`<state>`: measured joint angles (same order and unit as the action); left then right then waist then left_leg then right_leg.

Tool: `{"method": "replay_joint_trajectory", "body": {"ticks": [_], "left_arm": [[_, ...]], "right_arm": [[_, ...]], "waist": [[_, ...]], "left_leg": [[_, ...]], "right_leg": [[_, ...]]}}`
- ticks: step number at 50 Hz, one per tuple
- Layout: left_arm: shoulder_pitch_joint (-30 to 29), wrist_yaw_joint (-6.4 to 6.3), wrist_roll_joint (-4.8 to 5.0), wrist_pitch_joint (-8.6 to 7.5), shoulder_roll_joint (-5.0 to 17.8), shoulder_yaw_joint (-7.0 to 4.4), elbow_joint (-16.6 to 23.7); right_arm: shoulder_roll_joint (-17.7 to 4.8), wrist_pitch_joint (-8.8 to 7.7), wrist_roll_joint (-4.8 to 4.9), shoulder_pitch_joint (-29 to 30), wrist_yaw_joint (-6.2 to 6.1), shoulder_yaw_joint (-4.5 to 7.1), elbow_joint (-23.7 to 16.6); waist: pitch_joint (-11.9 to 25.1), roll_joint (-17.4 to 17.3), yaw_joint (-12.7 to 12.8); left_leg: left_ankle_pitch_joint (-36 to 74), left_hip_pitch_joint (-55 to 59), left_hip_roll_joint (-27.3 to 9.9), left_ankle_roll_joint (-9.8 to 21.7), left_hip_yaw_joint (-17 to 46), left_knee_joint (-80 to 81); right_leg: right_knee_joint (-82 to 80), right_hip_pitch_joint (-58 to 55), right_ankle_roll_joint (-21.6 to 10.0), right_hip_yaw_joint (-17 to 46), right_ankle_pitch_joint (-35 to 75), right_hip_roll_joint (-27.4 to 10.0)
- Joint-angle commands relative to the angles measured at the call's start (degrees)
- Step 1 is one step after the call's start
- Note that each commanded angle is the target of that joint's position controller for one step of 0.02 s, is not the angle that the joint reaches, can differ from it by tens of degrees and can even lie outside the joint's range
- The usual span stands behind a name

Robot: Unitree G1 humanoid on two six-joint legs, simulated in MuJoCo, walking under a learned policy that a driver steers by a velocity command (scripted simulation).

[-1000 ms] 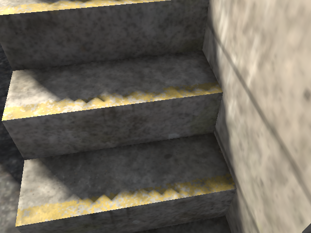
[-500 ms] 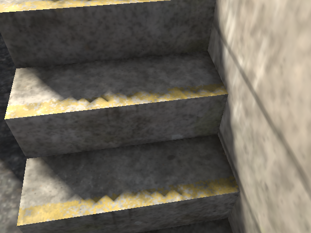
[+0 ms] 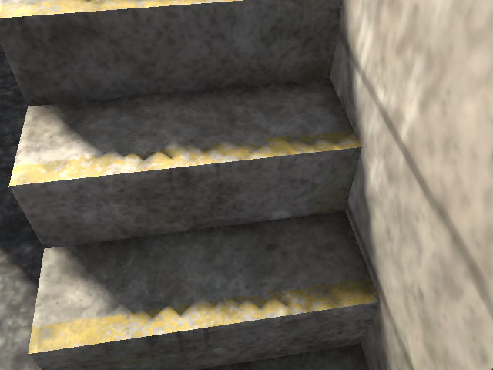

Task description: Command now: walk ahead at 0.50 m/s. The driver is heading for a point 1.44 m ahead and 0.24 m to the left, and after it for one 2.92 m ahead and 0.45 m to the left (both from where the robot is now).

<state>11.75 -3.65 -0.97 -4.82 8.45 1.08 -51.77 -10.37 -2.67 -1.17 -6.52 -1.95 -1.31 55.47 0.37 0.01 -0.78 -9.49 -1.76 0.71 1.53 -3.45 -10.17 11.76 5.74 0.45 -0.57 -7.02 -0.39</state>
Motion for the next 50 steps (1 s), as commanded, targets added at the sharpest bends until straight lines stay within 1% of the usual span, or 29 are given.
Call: {"method": "replay_joint_trajectory", "body": {"ticks": [1, 12, 14, 50], "left_arm": [[-0.2, -0.10, 0.02, -0.74, 4.1, -0.80, 2.9], [-0.4, -0.07, 0.05, -0.76, 4.2, -0.76, 2.9], [-0.4, -0.05, 0.18, -0.74, 4.5, -0.82, 2.9], [-0.9, 0.09, 0.08, -0.75, 4.9, -0.68, 4.0]], "right_arm": [[-5.1, -0.69, 0.01, 1.9, -0.13, 0.91, -3.0], [-5.2, -0.66, 0.03, 2.0, -0.16, 0.88, -3.2], [-5.0, -0.72, -0.08, 2.0, -0.06, 0.72, -3.2], [-5.7, -0.59, 0.00, 2.5, -0.05, 0.59, -3.6]], "waist": [[2.3, 0.2, 0.0], [2.5, 0.2, 0.0], [2.4, -0.1, -0.2], [2.8, 0.1, -0.1]], "left_leg": [[12.8, -0.1, -8.7, 0.9, 5.4, 0.5], [13.4, 0.0, -8.8, 0.8, 5.4, 0.3], [14.0, 0.0, -8.8, 0.6, 5.4, 0.3], [13.3, -0.3, -8.9, 0.1, 5.3, -0.1]], "right_leg": [[-0.3, -1.2, -1.5, 5.0, 10.4, -6.9], [-0.1, -1.5, -1.5, 5.0, 11.0, -7.0], [0.2, -1.2, -1.5, 4.9, 10.7, -6.9], [0.3, -1.8, -1.5, 5.2, 11.6, -6.8]]}}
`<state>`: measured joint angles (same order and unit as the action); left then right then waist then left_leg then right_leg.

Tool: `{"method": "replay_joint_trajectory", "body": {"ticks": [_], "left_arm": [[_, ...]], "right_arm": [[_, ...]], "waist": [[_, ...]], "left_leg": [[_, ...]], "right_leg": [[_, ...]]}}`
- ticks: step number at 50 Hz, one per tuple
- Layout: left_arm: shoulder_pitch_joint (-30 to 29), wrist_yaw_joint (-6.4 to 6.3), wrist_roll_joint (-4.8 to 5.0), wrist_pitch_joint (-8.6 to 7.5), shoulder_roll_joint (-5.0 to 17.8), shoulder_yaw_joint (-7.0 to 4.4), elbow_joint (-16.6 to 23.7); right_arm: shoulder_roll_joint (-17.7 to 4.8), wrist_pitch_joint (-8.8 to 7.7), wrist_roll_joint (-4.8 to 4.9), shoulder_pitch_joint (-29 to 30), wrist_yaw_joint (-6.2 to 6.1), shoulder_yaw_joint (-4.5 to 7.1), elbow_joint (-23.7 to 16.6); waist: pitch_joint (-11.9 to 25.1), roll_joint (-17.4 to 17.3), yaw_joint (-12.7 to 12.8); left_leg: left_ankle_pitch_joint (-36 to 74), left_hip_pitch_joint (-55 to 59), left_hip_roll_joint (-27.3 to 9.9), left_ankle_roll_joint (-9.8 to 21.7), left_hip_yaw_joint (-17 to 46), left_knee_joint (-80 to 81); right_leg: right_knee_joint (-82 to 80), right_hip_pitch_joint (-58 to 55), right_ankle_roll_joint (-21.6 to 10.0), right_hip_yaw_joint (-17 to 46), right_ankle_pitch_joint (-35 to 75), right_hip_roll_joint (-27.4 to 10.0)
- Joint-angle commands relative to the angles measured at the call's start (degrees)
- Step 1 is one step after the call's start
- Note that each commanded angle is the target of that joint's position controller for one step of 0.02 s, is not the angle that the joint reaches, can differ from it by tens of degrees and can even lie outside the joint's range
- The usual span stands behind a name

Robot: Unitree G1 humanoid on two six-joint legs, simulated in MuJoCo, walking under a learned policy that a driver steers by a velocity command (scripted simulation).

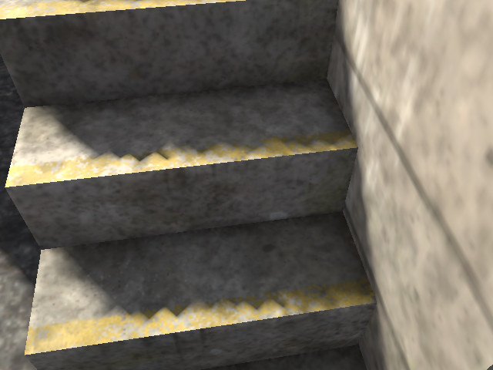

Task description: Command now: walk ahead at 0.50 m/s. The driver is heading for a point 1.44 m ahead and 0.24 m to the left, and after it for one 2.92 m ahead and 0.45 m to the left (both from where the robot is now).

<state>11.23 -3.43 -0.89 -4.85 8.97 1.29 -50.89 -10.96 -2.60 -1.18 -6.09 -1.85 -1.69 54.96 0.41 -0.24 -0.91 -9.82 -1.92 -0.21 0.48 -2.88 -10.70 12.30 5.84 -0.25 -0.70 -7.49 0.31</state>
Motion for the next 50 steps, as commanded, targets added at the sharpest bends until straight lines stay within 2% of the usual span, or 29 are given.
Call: {"method": "replay_joint_trajectory", "body": {"ticks": [1, 7, 17, 33, 34, 38, 42, 50], "left_arm": [[-0.4, -0.12, 0.00, -0.72, 4.4, -0.88, 3.1], [-0.4, 0.14, -0.26, -0.95, 4.8, -0.73, 2.7], [-0.8, 0.31, -0.13, -0.97, 5.0, -0.36, 2.9], [-1.2, 0.37, -0.19, -0.87, 5.7, -0.07, 3.5], [-1.7, 0.21, 0.09, -0.70, 5.4, -0.19, 4.1], [-1.1, -0.10, 0.04, -0.58, 5.5, -0.32, 4.0], [-1.4, -0.12, -0.03, -0.56, 5.3, -0.33, 4.1], [1.6, -0.22, 0.28, -0.05, 5.8, -1.07, 2.6]], "right_arm": [[-5.1, -0.66, 0.01, 2.1, -0.14, 0.97, -3.1], [-4.7, -0.60, -0.05, 2.0, -0.20, 0.79, -3.4], [-5.0, -0.68, -0.13, 2.0, 0.03, 0.74, -3.6], [-5.5, -0.60, -0.04, 2.0, 0.14, 0.69, -3.5], [-5.8, -0.63, -0.05, 2.1, 0.20, 0.83, -3.3], [-5.9, -0.58, 0.20, 2.2, -0.05, 0.87, -3.4], [-5.7, -0.57, 0.04, 2.5, -0.08, 0.80, -3.3], [-6.3, 0.11, 0.24, 0.1, -0.06, 1.51, -1.4]], "waist": [[2.8, 0.4, 0.0], [2.5, 0.2, -0.6], [2.4, 1.2, -0.4], [3.0, 0.3, -0.4], [2.8, 0.7, 0.0], [4.0, -0.4, 0.0], [2.9, 0.1, 0.0], [1.7, 0.4, -0.1]], "left_leg": [[13.6, -0.1, -8.0, 1.1, 4.7, 0.4], [11.3, 0.1, -7.4, 1.3, 4.5, 0.9], [14.3, 0.5, -7.7, 1.5, 4.7, 0.8], [15.2, 1.1, -7.7, 1.5, 4.6, 0.7], [17.3, 0.6, -8.4, 1.3, 4.9, 0.4], [16.2, 0.8, -8.3, 1.0, 4.6, -0.1], [14.6, 0.1, -8.2, 1.0, 4.8, 0.4], [14.7, -0.6, -8.1, 0.8, 4.9, -1.7]], "right_leg": [[-0.3, -1.9, -0.8, 5.3, 12.1, -7.5], [-0.7, -1.8, -1.3, 5.8, 11.3, -7.6], [-0.2, -1.8, -1.1, 5.4, 13.2, -7.5], [0.0, -1.8, -0.9, 5.2, 13.0, -7.5], [0.4, -1.8, -0.6, 4.9, 13.7, -7.5], [0.5, -2.4, -0.6, 5.0, 13.0, -7.5], [0.0, -1.8, -0.6, 5.1, 11.9, -7.5], [2.2, -1.1, -0.7, 5.0, 14.2, -7.8]]}}
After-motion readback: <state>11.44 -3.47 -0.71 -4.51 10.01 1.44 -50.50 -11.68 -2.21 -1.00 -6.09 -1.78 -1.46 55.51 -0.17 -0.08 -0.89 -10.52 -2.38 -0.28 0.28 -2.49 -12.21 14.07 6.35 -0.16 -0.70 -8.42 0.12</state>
